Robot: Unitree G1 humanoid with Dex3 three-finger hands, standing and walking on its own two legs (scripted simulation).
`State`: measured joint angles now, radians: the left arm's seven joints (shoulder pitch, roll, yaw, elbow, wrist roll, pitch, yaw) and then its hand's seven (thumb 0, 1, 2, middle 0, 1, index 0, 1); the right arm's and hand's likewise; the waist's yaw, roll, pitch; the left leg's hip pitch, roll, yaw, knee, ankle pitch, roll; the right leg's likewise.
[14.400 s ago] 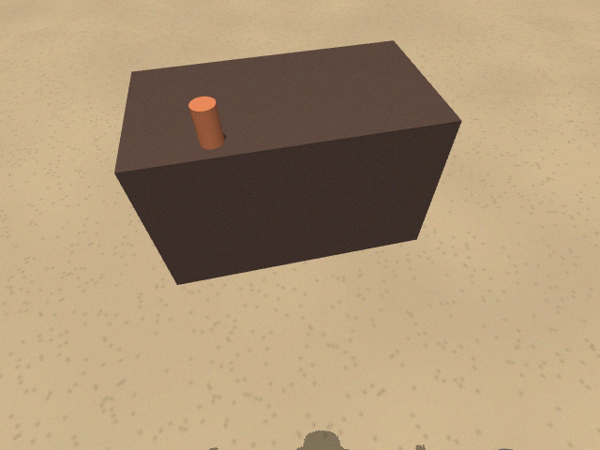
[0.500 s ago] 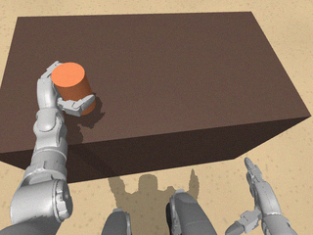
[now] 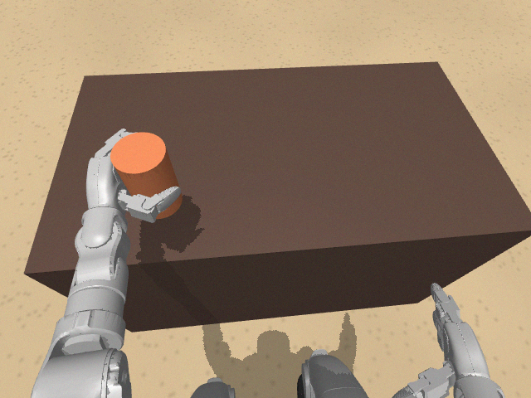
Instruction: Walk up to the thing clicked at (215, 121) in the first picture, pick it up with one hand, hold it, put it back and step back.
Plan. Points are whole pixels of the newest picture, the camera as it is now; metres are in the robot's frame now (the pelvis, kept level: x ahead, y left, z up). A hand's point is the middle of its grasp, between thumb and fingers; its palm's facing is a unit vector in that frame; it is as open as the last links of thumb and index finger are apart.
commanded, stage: lift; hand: left
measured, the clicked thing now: (150, 178) +0.43 +0.16 +0.06
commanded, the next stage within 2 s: hold in 0.86 s
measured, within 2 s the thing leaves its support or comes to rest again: neither
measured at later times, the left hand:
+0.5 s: hand (133, 186) +0.37 +0.16 +0.13, palm faces +0.09 -1.00 -0.03, open 10.2 cm
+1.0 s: hand (115, 197) +0.33 +0.16 +0.16, palm faces +0.10 -0.99 -0.03, open 10.2 cm
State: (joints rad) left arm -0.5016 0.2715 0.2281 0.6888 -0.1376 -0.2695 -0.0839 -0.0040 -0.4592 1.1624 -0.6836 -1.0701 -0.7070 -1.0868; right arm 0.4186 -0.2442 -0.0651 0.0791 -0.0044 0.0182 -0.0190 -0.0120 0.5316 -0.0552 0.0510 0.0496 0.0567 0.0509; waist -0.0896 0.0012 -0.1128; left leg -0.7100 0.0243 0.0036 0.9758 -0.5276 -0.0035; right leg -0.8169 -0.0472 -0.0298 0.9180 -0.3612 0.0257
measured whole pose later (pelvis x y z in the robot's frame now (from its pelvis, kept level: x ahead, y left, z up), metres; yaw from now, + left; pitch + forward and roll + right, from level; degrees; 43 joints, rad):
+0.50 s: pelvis +0.00 -0.01 +0.03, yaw +0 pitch +6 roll +0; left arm -0.25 0.21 0.15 0.28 -0.17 -0.02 -0.02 0.00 -0.46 1.17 -0.68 -1.07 -0.71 -1.09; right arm 0.33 -0.21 -0.07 0.39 0.03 -0.02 -0.07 -0.01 0.54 -0.05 0.05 0.05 0.06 0.05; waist -0.02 0.02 -0.08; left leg -0.44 0.02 0.01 0.79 -0.46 -0.01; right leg -0.56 -0.05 -0.03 0.76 -0.31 0.02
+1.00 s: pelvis +0.00 -0.01 +0.04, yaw +1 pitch +2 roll +0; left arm -0.13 0.21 0.15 0.09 -0.19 0.09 -0.03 0.00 -0.46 1.17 -0.69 -1.07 -0.71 -1.08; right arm 0.26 -0.20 -0.06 0.56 0.04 -0.10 -0.09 -0.01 0.53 -0.05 0.05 0.05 0.06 0.05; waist -0.01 0.04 -0.05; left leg -0.31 0.02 0.00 0.67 -0.40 -0.01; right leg -0.42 -0.05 -0.04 0.65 -0.27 0.02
